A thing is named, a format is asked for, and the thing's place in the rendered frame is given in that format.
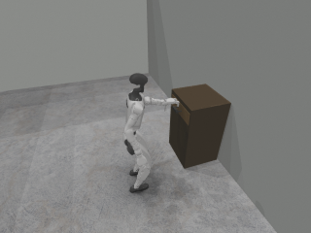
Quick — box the handle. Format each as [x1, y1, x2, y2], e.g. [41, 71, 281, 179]
[172, 106, 181, 114]

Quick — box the robot left forearm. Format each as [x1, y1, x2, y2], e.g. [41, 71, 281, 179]
[150, 97, 167, 106]

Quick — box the cabinet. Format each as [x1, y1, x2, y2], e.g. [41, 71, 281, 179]
[169, 83, 231, 169]

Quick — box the robot right upper arm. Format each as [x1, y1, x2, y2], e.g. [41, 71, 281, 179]
[123, 102, 143, 135]

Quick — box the robot right shin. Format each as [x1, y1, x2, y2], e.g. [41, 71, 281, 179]
[134, 165, 153, 189]

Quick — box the robot left upper arm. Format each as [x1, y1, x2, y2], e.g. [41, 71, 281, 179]
[129, 90, 151, 106]

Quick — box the robot right forearm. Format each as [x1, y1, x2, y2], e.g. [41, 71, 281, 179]
[125, 129, 143, 157]

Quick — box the robot torso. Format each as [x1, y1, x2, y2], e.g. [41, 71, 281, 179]
[122, 94, 145, 147]

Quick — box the drawer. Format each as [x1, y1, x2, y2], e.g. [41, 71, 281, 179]
[172, 94, 190, 125]

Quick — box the robot left hand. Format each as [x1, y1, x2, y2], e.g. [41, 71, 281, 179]
[164, 98, 180, 111]

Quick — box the robot right hand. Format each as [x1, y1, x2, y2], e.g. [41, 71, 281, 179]
[136, 155, 150, 172]

